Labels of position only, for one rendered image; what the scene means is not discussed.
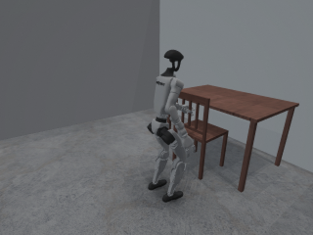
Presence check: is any robot right upper arm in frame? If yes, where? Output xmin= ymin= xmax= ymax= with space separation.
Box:
xmin=164 ymin=77 xmax=184 ymax=115

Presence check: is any robot torso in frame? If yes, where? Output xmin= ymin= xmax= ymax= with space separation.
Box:
xmin=151 ymin=74 xmax=177 ymax=138

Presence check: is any humanoid robot head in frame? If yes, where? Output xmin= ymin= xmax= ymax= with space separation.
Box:
xmin=160 ymin=49 xmax=184 ymax=77

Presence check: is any right robot forearm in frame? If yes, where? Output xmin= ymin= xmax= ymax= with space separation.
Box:
xmin=169 ymin=106 xmax=188 ymax=138

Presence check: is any chair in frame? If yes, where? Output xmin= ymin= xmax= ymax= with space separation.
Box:
xmin=172 ymin=91 xmax=229 ymax=180

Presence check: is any table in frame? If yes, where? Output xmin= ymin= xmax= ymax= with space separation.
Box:
xmin=167 ymin=84 xmax=299 ymax=193

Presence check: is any left robot forearm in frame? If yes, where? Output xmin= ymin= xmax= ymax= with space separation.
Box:
xmin=175 ymin=102 xmax=184 ymax=111

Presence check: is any left robot hand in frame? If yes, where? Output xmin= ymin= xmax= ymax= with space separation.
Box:
xmin=182 ymin=104 xmax=195 ymax=116

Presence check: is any right robot hand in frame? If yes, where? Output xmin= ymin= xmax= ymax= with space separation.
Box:
xmin=181 ymin=135 xmax=196 ymax=157

